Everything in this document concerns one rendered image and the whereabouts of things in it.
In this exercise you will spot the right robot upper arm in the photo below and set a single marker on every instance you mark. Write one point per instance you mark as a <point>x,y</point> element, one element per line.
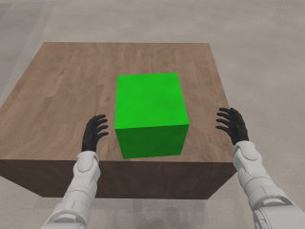
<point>279,217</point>

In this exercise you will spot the carton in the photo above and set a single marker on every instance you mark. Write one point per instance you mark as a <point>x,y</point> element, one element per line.
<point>150,115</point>

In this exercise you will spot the robot right hand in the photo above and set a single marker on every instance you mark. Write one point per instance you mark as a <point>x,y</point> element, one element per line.
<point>237,128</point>

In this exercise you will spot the right robot forearm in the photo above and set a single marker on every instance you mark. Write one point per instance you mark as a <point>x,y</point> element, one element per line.
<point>254,179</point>

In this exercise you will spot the robot left hand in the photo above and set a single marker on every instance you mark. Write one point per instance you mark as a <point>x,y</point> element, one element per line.
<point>91,136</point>

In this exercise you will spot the pedestal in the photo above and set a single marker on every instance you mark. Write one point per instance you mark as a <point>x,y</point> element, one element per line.
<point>44,118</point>

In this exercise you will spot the left robot forearm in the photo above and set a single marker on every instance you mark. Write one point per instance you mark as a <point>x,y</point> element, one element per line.
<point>78,200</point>

